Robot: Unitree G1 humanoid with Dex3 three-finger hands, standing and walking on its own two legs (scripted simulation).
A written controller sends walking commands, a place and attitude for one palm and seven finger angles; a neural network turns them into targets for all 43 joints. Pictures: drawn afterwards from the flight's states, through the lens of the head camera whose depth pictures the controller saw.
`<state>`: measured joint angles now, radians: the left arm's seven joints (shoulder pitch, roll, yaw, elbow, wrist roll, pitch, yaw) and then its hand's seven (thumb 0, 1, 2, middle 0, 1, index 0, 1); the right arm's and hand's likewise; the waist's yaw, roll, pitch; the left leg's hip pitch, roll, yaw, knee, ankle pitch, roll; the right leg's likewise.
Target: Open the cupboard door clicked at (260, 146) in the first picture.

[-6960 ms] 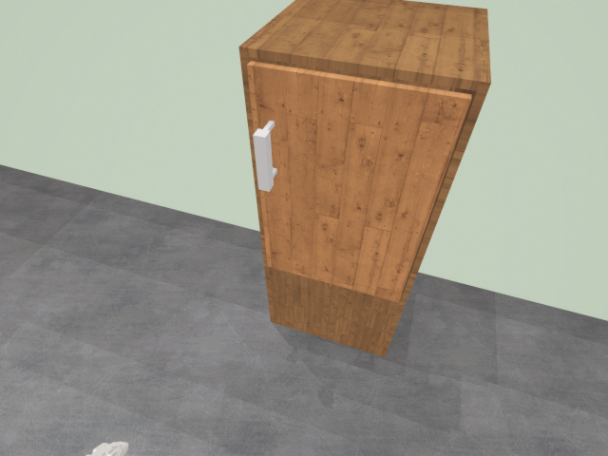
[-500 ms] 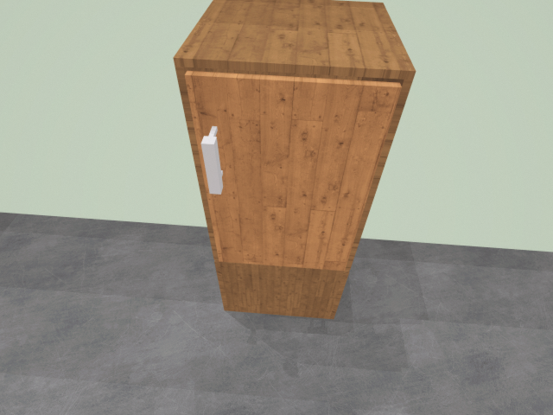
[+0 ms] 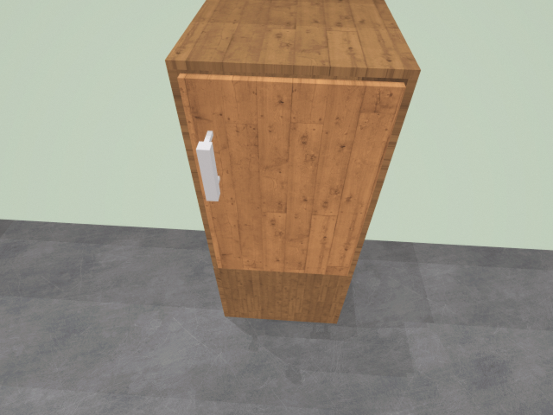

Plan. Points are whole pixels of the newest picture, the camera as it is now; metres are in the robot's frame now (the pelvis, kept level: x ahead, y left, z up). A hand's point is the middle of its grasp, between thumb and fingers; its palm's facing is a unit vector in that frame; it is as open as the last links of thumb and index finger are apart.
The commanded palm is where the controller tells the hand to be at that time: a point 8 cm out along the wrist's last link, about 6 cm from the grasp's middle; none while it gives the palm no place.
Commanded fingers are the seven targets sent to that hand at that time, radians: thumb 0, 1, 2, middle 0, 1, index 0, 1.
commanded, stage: come to a stop and stand still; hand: left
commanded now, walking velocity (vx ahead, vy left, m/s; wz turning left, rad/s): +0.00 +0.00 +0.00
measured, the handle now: (211, 166) +0.56 +0.16 +0.04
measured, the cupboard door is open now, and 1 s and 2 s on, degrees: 0 0 0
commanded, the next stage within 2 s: look again from close up in 0.78 s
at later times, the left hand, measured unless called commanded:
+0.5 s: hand out of the picture +0.07 +0.18 -0.16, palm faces +0.01 -0.97 -0.24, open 7.3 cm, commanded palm none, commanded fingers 0.00 0.90 0.90 -0.20 -0.30 -0.20 -0.30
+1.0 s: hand out of the picture +0.03 +0.15 -0.16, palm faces +0.02 -0.98 -0.18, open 7.4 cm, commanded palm none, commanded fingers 0.00 0.90 0.90 -0.20 -0.30 -0.20 -0.30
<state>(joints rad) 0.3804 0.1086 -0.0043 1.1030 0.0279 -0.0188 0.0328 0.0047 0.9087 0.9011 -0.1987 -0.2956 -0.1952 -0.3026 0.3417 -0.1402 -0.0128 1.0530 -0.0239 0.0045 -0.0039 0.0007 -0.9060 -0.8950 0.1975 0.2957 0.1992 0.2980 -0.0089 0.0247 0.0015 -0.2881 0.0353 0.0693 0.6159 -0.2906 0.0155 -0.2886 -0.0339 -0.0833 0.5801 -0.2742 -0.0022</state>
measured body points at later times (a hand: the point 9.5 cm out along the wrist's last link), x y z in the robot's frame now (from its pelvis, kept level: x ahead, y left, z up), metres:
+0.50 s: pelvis +0.04 +0.00 +0.01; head +0.05 -0.02 +0.46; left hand +0.07 +0.23 -0.14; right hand +0.04 -0.22 -0.16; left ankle +0.01 +0.10 -0.73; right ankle +0.02 -0.12 -0.73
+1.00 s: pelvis +0.03 -0.02 +0.01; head +0.04 -0.02 +0.46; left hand +0.03 +0.20 -0.15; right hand +0.03 -0.23 -0.15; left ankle +0.01 +0.10 -0.73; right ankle +0.02 -0.12 -0.73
